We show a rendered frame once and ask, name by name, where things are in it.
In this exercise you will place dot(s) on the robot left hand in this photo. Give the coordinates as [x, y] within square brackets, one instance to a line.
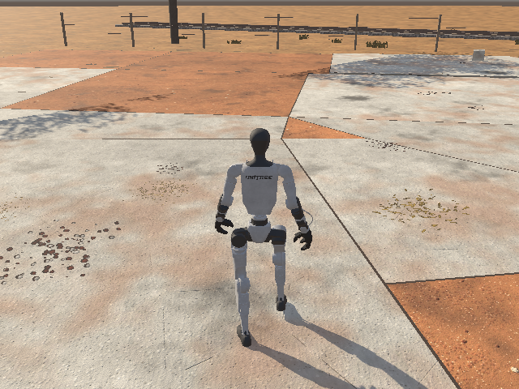
[225, 222]

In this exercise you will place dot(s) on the robot right forearm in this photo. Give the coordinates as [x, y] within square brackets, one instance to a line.
[299, 217]

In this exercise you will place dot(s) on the robot torso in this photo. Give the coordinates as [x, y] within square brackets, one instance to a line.
[259, 195]

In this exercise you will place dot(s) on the right robot upper arm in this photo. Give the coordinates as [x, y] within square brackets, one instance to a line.
[289, 185]

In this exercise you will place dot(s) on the robot left shin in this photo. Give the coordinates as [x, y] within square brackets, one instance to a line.
[243, 305]

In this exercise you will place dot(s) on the robot right hand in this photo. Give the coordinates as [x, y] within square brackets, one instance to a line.
[307, 238]

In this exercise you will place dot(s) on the robot left forearm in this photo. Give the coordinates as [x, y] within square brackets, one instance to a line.
[221, 211]

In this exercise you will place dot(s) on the left robot upper arm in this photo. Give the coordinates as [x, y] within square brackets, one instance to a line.
[230, 182]

